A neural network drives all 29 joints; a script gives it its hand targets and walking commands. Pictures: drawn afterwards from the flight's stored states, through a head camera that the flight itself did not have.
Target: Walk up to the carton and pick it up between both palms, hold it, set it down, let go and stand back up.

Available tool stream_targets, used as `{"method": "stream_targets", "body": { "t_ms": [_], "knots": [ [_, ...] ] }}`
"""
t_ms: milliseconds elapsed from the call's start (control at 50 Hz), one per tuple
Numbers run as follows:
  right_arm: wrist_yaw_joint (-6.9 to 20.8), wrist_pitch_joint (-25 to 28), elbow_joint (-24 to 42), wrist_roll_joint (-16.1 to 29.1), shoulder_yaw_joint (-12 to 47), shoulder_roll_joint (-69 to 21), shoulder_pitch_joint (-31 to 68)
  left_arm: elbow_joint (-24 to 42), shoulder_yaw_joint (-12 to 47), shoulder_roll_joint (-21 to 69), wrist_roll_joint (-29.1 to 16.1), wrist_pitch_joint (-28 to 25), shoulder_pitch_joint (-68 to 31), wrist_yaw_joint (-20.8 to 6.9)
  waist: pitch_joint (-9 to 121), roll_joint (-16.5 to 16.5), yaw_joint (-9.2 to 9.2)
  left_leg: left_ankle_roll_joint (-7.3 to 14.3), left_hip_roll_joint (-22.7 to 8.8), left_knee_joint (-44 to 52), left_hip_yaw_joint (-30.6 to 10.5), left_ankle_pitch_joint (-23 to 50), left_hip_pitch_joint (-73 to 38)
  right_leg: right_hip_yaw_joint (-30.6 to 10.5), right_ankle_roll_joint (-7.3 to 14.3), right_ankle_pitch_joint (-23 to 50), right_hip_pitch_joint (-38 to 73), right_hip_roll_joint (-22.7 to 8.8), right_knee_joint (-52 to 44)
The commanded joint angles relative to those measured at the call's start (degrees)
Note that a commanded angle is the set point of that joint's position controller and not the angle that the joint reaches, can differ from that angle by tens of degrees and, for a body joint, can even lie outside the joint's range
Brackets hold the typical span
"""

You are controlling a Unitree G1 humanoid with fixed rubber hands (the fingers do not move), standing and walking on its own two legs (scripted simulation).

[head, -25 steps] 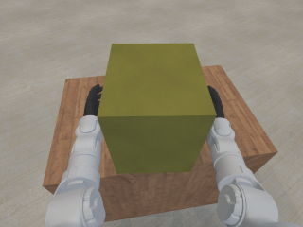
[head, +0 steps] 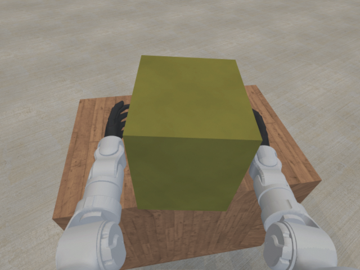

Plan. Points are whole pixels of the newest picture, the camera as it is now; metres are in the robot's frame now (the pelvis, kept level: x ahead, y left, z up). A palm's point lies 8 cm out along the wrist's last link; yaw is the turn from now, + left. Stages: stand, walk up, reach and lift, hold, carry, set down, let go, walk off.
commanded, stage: reach and lift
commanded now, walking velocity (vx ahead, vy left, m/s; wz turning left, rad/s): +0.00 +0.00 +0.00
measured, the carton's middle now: (185, 136) +0.44 +0.00 +0.04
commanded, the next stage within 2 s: none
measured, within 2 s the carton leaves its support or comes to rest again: neither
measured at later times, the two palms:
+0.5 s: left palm (101, 114) +0.39 +0.18 +0.17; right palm (263, 122) +0.38 -0.15 +0.16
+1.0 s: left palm (93, 107) +0.37 +0.18 +0.20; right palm (267, 113) +0.37 -0.15 +0.19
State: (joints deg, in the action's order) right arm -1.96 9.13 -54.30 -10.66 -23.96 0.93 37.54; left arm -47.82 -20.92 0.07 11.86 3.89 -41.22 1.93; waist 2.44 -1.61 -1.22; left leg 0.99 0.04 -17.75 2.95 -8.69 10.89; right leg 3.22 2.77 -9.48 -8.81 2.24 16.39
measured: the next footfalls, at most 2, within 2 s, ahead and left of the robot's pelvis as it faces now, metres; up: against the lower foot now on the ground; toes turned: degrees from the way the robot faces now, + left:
none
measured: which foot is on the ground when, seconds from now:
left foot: down 0.00-1.00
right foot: down 0.00-1.00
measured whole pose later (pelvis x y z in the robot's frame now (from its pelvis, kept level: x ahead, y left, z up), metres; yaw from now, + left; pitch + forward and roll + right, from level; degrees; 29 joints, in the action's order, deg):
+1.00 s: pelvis -0.01 +0.01 +0.00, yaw +2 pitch -7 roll -1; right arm -4.6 -9.3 -47.2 5.1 -11.5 5.0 45.1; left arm -25.2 -17.9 -2.1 14.2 32.4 -43.9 1.4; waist 0.4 -3.6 3.4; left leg 1.9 0.7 -20.0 1.9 -10.1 2.7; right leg 4.9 1.8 -10.2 0.9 1.4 16.5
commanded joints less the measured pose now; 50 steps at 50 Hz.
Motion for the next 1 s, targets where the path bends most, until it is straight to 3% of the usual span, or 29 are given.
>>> {"method": "stream_targets", "body": {
  "t_ms": [0, 20, 40, 60, 80, 120, 140, 160, 180, 200, 220, 240, 340, 460, 560, 640, 760, 980],
  "knots": [
    [7.1, 3.1, 9.9, -0.1, 21.2, -27.4, 45.3, 6.8, 18.7, 27.2, -0.9, -1.9, -37.9, -5.7, 29.9, 0.4, -1.43, -1.9, -0.5, -0.5, 1.5, 20.1, -9.4, 0.2, -5.0, 27.9, 15.6, -2.4, 2.4],
    [6.8, 2.5, 11.4, -0.2, 20.5, -27.6, 45.9, 10.0, 19.3, 27.7, -1.7, -1.4, -40.3, -6.0, 32.7, 0.3, -0.40, -1.6, -0.7, -0.1, 1.4, 18.9, -8.6, 0.4, -5.0, 27.8, 15.8, -2.6, 2.1],
    [6.6, -0.2, 8.2, 0.7, 20.9, -26.7, 41.8, 6.8, 19.4, 27.3, -1.0, 1.2, -35.2, -6.1, 27.1, 1.9, 0.17, -1.9, -0.3, 0.1, 0.9, 17.7, -10.3, -0.1, -4.6, 24.9, 14.3, -2.5, 1.5],
    [6.6, 0.7, 11.7, 0.4, 18.7, -26.0, 47.3, 9.8, 19.1, 27.8, -2.0, 1.3, -41.0, -6.4, 30.0, 1.2, 0.19, -2.6, -1.0, 0.3, 0.8, 16.3, -9.8, 0.8, -4.3, 20.7, 12.3, -2.2, 0.7],
    [6.7, -0.5, 9.4, 1.2, 19.3, -25.5, 45.8, 8.1, 20.2, 27.8, -2.3, 2.8, -39.6, -6.4, 26.5, 2.6, 0.91, -2.3, -0.5, 0.4, 1.0, 15.1, -11.5, 0.4, -4.1, 18.8, 9.9, -2.4, 0.2],
    [7.0, 0.2, 13.3, 1.9, 19.7, -26.8, 49.0, 13.7, 21.3, 28.6, -4.0, 2.0, -43.9, -6.1, 33.0, 1.8, 0.27, -2.6, -0.5, -0.1, 0.9, 18.2, -11.6, 0.9, -4.3, 21.3, 10.7, -2.0, 0.9],
    [7.2, -0.5, 11.9, 1.7, 19.5, -27.5, 49.1, 12.9, 20.5, 27.0, -3.4, 1.9, -45.4, -5.9, 32.5, 1.1, 0.30, -2.2, -0.4, 0.1, 0.6, 17.3, -11.8, 0.6, -4.3, 21.1, 11.0, -2.0, 0.6],
    [7.1, -1.2, 12.2, 1.8, 20.5, -27.4, 49.5, 9.7, 18.5, 25.8, -2.0, 2.8, -43.1, -6.2, 30.0, 0.2, -1.27, -1.4, -0.3, 0.5, 1.3, 14.8, -10.6, 0.1, -4.9, 19.8, 12.3, -2.5, 0.4],
    [6.9, -2.2, 11.1, 3.3, 20.8, -26.8, 48.6, 9.0, 18.8, 26.2, -2.1, 4.1, -41.0, -6.4, 27.5, 0.7, -0.79, -1.1, 0.0, 1.1, 1.1, 14.4, -10.4, -0.2, -4.8, 20.0, 13.6, -2.6, 0.4],
    [6.6, -2.7, 10.7, 2.7, 20.0, -26.2, 47.6, 11.1, 19.8, 27.3, -2.8, 4.6, -42.4, -6.6, 27.5, 1.1, 1.17, -1.5, -0.3, 1.2, 0.9, 14.0, -10.6, 0.4, -4.7, 20.1, 12.8, -2.4, 0.3],
    [6.6, 1.9, 20.5, 0.1, 18.7, -26.5, 58.4, 16.8, 21.5, 30.7, -5.9, 2.7, -51.6, -7.1, 42.6, -1.6, 2.09, -1.2, 0.1, 1.9, 1.6, 11.9, -6.5, 0.3, -4.9, 22.3, 14.1, -2.7, 0.9],
    [7.0, 1.7, 16.7, -0.7, 18.0, -27.9, 54.5, 14.2, 20.9, 27.8, -3.9, 2.2, -49.4, -6.7, 38.4, 1.2, 2.21, -1.5, 0.3, 0.8, 1.4, 12.6, -9.3, 0.6, -4.8, 25.6, 19.4, -2.9, 2.0],
    [5.9, -1.7, 9.5, -1.2, 13.8, -23.4, 49.7, 8.5, 14.4, 24.7, 1.1, 8.0, -40.6, -8.7, 20.2, -0.6, 1.46, -0.3, 0.0, 4.9, 2.1, 3.3, -6.2, 0.9, -5.5, 14.5, 16.0, -3.3, -0.4],
    [5.8, -2.8, 11.4, 2.1, 15.2, -21.4, 50.8, 12.7, 15.6, 25.0, 1.3, 12.1, -38.9, -8.9, 19.9, 1.4, 1.86, -1.7, 0.0, 2.7, 1.7, 9.2, -11.8, 2.3, -5.1, 14.9, 14.0, -2.2, -0.7],
    [5.5, -2.6, 15.2, 6.5, 19.9, -20.6, 53.1, 18.9, 21.8, 27.5, -1.6, 13.7, -40.7, -7.7, 25.0, 3.7, 2.59, -3.7, -0.4, -0.9, 0.4, 19.2, -18.9, 3.2, -4.3, 16.6, 10.7, -1.0, -0.7],
    [4.9, -3.7, 19.4, 10.2, 24.5, -21.1, 55.1, 24.2, 26.9, 29.2, -4.2, 15.4, -42.2, -6.7, 28.1, 4.1, 3.39, -4.1, -0.5, -2.8, -0.9, 24.4, -21.4, 2.8, -4.2, 18.8, 9.6, -0.6, -0.5],
    [3.7, -8.1, 23.4, 14.4, 28.2, -21.8, 56.5, 28.0, 28.7, 29.5, -5.6, 20.1, -41.8, -6.8, 26.8, 3.4, 3.97, -3.5, -0.1, -2.9, -2.1, 22.8, -20.4, 1.8, -4.5, 19.2, 10.4, -0.6, -0.3],
    [2.5, -15.9, 23.8, 18.6, 28.9, -21.9, 57.1, 29.3, 25.0, 26.7, -4.3, 27.2, -41.7, -8.9, 21.0, 2.1, 5.33, -2.3, 0.8, -1.1, -2.5, 16.7, -18.2, 1.3, -5.2, 16.5, 11.3, -0.3, -0.7]
  ]
}}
